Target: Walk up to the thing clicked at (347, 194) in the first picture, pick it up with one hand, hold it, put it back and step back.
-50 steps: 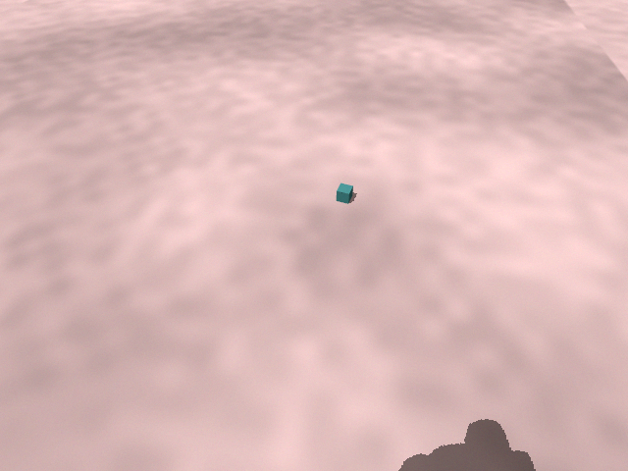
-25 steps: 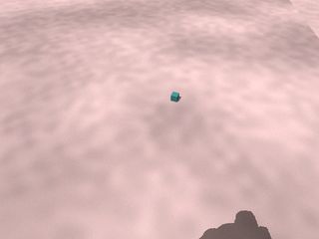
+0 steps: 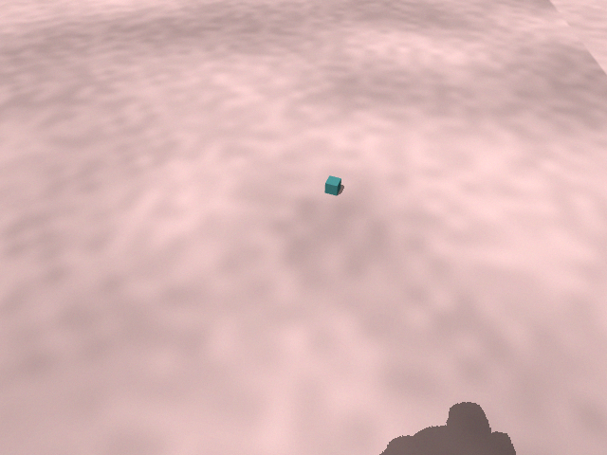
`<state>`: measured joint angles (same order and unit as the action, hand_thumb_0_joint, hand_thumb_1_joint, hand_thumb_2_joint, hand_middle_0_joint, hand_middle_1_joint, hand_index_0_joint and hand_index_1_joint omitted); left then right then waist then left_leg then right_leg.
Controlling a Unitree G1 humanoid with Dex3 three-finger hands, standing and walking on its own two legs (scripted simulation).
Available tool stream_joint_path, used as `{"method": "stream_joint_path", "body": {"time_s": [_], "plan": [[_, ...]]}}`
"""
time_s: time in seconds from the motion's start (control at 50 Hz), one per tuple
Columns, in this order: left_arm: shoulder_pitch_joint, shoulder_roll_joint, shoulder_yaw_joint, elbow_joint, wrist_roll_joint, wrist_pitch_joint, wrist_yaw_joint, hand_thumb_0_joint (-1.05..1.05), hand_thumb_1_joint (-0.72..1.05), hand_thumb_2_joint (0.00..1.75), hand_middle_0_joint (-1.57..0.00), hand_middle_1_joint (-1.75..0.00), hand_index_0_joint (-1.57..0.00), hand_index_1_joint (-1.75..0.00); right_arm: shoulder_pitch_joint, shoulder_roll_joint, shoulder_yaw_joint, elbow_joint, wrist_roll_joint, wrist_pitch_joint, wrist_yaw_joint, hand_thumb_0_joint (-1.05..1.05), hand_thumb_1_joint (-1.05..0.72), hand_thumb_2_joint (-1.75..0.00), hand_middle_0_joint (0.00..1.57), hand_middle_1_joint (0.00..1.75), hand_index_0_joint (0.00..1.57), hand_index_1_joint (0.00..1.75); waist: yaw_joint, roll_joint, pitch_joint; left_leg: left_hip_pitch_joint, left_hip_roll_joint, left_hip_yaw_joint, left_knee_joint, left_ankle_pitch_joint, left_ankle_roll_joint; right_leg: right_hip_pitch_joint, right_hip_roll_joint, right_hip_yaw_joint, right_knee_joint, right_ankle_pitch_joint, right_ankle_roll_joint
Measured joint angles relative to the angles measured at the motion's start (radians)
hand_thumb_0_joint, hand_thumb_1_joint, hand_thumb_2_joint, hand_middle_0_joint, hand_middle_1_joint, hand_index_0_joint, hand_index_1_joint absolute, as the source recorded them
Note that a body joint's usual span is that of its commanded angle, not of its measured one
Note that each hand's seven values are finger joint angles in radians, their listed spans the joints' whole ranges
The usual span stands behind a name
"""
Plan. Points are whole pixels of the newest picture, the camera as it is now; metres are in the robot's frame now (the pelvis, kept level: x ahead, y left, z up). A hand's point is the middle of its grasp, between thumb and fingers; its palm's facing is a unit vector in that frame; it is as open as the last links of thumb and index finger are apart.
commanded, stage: stand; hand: left
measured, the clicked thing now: (333, 185) +1.45 -0.17 -0.75
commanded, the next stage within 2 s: walk up in 0.12 s
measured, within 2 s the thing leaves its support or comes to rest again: neither
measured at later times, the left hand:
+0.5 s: hand (172, 453) +0.19 +0.21 -0.15, palm faces -0.11 -0.89 -0.43, open 7.4 cm
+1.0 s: hand (226, 311) +0.43 +0.16 -0.17, palm faces -0.27 -0.90 -0.34, open 7.4 cm
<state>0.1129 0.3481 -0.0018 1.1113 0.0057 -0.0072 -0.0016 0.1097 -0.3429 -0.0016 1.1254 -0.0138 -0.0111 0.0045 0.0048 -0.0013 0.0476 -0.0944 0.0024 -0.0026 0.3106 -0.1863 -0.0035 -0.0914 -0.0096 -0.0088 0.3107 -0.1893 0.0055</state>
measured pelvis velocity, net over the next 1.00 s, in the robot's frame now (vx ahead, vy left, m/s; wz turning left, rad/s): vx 0.31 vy -0.09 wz -0.25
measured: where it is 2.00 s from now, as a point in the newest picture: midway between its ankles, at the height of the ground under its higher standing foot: (362, 315)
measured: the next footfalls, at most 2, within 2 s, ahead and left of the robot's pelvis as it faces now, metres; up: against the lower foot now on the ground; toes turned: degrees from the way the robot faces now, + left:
right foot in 0.42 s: +0.16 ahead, -0.22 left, +0.00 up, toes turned -12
left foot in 0.84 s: +0.40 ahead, +0.00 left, +0.00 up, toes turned -6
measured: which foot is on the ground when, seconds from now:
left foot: down 0.00-0.44, up 0.46-0.82, down 0.84-1.00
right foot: down 0.00-0.16, up 0.18-0.40, down 0.42-0.86, up 0.88-1.00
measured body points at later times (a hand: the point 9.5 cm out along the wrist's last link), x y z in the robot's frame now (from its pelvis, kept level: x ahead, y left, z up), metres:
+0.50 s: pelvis +0.08 -0.08 -0.03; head +0.08 -0.10 +0.42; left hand +0.19 +0.26 -0.12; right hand +0.08 -0.43 -0.16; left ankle +0.00 +0.09 -0.71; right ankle +0.12 -0.21 -0.75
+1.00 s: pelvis +0.31 -0.09 -0.02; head +0.32 -0.07 +0.43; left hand +0.44 +0.21 -0.14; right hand +0.30 -0.42 -0.10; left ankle +0.36 +0.01 -0.75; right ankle +0.24 -0.22 -0.68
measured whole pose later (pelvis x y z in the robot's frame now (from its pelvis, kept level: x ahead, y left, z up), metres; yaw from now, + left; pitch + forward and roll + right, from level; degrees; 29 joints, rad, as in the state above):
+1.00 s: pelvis +0.31 -0.09 -0.02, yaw -14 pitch -3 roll +0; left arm 0.30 0.45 0.05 0.89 0.00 -0.05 -0.05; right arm 0.28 -0.38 -0.06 0.84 -0.02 -0.09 0.06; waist -0.01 -0.07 0.07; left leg -0.25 0.05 0.13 0.55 -0.25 0.02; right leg -0.41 0.00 0.06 1.10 -0.37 -0.04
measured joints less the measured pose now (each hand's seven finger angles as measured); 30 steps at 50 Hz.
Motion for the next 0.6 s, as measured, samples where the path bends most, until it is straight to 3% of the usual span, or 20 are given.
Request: {"method": "stream_joint_path", "body": {"time_s": [0.14,0.18,0.22,0.28,0.38,0.42,0.44,0.46,0.48,0.54,0.6], "plan": [[0.014,0.0,0.011,-0.01,0.005,0.006,-0.011,0.01,0.91,0.9,-0.21,-0.3,-0.2,-0.3,0.008,-0.001,-0.01,-0.008,-0.006,-0.002,0.005,0.0,-0.9,-0.9,0.21,0.3,0.2,0.3,0.004,-0.001,-0.002,-0.002,-0.002,0.008,0.015,-0.025,0.009,-0.012,-0.001,0.007,0.03,-0.033,-0.006],[0.048,0.012,0.034,-0.037,0.016,0.011,-0.036,0.01,0.91,0.9,-0.21,-0.3,-0.2,-0.3,0.028,-0.003,-0.034,-0.041,-0.018,-0.023,0.02,0.0,-0.9,-0.9,0.21,0.3,0.21,0.3,0.009,-0.009,-0.016,-0.013,-0.002,0.033,0.055,-0.083,0.026,-0.073,-0.003,0.02,0.167,-0.151,-0.025],[0.071,0.028,0.05,-0.052,0.027,0.022,-0.054,0.01,0.91,0.9,-0.21,-0.3,-0.2,-0.3,0.054,-0.013,-0.055,-0.082,-0.025,-0.047,0.027,0.0,-0.9,-0.9,0.21,0.3,0.21,0.3,-0.001,-0.008,-0.025,-0.016,0.009,0.053,0.064,-0.066,0.037,-0.17,-0.001,0.025,0.357,-0.206,-0.031],[0.088,0.063,0.068,-0.077,0.027,0.021,-0.078,0.01,0.91,0.9,-0.21,-0.3,-0.2,-0.3,0.1,-0.031,-0.071,-0.115,-0.032,-0.063,0.03,0.0,-0.9,-0.9,0.21,0.3,0.21,0.3,-0.011,-0.019,-0.021,0.012,0.018,0.072,0.057,-0.085,0.031,-0.275,-0.034,0.041,0.497,-0.213,-0.03],[0.116,0.099,0.091,-0.118,0.026,0.01,-0.111,0.01,0.91,0.9,-0.21,-0.3,-0.2,-0.3,0.149,-0.087,-0.091,-0.13,-0.045,-0.05,0.043,0.0,-0.9,-0.9,0.21,0.3,0.21,0.3,-0.01,-0.003,-0.011,0.075,0.066,0.109,0.086,-0.151,-0.009,-0.309,-0.09,0.019,0.374,-0.151,-0.017],[0.126,0.111,0.098,-0.13,0.026,0.0,-0.111,0.01,0.91,0.9,-0.21,-0.3,-0.2,-0.3,0.161,-0.107,-0.096,-0.137,-0.043,-0.041,0.045,0.01,-0.9,-0.9,0.21,0.3,0.21,0.3,-0.012,0.006,-0.009,0.077,0.091,0.117,0.16,-0.217,-0.016,-0.282,-0.09,-0.005,0.31,-0.084,-0.017],[0.128,0.113,0.103,-0.136,0.027,-0.01,-0.107,0.01,0.91,0.9,-0.21,-0.3,-0.2,-0.3,0.165,-0.118,-0.097,-0.139,-0.043,-0.034,0.044,0.01,-0.9,-0.9,0.21,0.3,0.21,0.3,-0.011,0.023,-0.006,0.06,0.117,0.107,0.237,-0.267,-0.001,-0.274,-0.073,-0.018,0.315,-0.027,-0.007],[0.129,0.109,0.108,-0.147,0.029,-0.022,-0.098,0.01,0.91,0.9,-0.21,-0.3,-0.2,-0.3,0.166,-0.127,-0.098,-0.138,-0.04,-0.026,0.04,0.01,-0.9,-0.9,0.21,0.3,0.21,0.3,-0.009,0.045,0.0,0.017,0.136,0.074,0.362,-0.309,0.018,-0.277,-0.052,-0.034,0.354,-0.041,-0.003],[0.133,0.102,0.11,-0.16,0.027,-0.033,-0.089,0.01,0.91,0.9,-0.2,-0.3,-0.2,-0.3,0.162,-0.129,-0.096,-0.134,-0.034,-0.014,0.036,0.01,-0.9,-0.9,0.21,0.3,0.2,0.3,0.0,0.054,0.002,-0.038,0.123,0.035,0.5,-0.33,0.025,-0.277,-0.038,-0.041,0.382,-0.07,-0.005],[0.156,0.069,0.091,-0.182,0.01,-0.038,-0.078,0.01,0.91,0.9,-0.2,-0.3,-0.2,-0.3,0.14,-0.13,-0.086,-0.134,-0.02,-0.003,0.042,0.01,-0.91,-0.9,0.2,0.3,0.2,0.3,0.022,0.07,0.007,-0.191,0.073,0.008,0.759,-0.272,0.031,-0.22,-0.012,-0.041,0.34,-0.094,-0.027],[0.186,0.044,0.071,-0.187,0.005,-0.039,-0.072,0.01,0.91,0.9,-0.21,-0.3,-0.2,-0.3,0.127,-0.12,-0.078,-0.162,-0.012,-0.019,0.056,0.01,-0.91,-0.9,0.2,0.3,0.2,0.3,0.032,0.076,0.008,-0.298,0.072,0.034,0.746,-0.192,0.032,-0.143,0.006,-0.036,0.243,-0.077,-0.037]]}}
